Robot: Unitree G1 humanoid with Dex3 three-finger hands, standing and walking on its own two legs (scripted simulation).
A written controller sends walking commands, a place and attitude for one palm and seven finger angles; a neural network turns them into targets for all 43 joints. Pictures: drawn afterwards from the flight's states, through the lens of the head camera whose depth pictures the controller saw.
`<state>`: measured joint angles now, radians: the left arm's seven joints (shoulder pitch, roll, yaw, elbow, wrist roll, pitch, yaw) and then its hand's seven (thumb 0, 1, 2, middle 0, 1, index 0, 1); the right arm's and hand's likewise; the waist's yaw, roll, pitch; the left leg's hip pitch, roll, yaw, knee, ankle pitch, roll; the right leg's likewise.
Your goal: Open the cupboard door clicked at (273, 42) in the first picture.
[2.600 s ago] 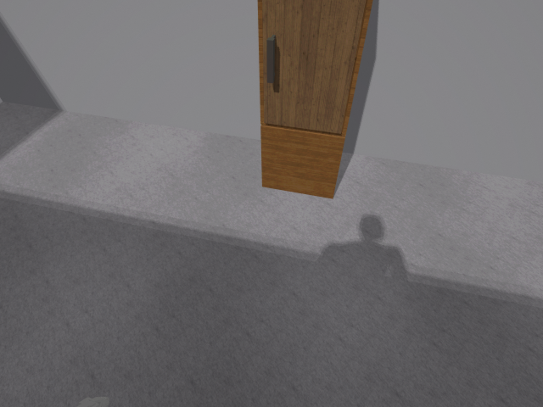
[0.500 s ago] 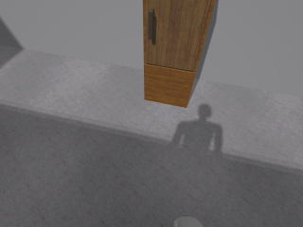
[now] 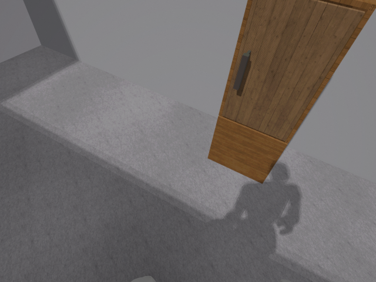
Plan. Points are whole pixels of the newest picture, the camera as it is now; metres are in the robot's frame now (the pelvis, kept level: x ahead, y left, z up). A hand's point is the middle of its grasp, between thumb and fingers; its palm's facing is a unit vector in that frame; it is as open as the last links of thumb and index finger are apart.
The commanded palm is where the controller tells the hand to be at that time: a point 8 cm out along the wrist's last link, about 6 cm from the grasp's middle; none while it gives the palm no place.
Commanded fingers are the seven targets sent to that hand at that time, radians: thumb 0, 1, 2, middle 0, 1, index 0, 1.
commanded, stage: turn to face it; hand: left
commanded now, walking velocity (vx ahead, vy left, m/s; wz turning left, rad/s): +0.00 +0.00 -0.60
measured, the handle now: (242, 70) +0.93 -0.16 -0.03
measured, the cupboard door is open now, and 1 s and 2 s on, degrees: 0 0 0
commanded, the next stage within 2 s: take the last steps up to it in 0.78 s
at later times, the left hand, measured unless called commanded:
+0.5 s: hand (130, 258) +0.20 +0.15 -0.16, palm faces -0.15 -0.95 -0.26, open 7.3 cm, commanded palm none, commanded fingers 0.00 0.90 0.90 -0.20 -0.30 -0.20 -0.30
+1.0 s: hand (132, 234) +0.26 +0.16 -0.16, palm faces -0.32 -0.93 -0.18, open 7.4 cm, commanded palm none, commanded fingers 0.00 0.90 0.90 -0.20 -0.30 -0.20 -0.30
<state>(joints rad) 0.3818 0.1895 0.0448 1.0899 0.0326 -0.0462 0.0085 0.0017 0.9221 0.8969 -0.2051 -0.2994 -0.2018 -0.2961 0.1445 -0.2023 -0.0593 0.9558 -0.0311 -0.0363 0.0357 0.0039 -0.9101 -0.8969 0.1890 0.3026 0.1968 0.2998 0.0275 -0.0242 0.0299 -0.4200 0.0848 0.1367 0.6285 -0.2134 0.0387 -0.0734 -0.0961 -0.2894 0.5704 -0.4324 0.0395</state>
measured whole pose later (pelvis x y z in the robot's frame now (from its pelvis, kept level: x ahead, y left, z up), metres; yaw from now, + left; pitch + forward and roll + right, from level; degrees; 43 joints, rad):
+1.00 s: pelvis +0.13 +0.00 +0.02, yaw -22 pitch +0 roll -1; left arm 0.22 0.22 0.08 0.99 0.03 0.07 -0.01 0.01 0.91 0.90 -0.20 -0.30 -0.20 -0.30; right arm 0.26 -0.15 -0.01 1.00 -0.03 0.00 -0.03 0.01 -0.90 -0.90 0.20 0.30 0.20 0.30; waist 0.00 -0.04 0.01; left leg -0.20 0.05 0.11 0.49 -0.28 0.01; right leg -0.44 0.02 0.00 0.93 -0.39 0.01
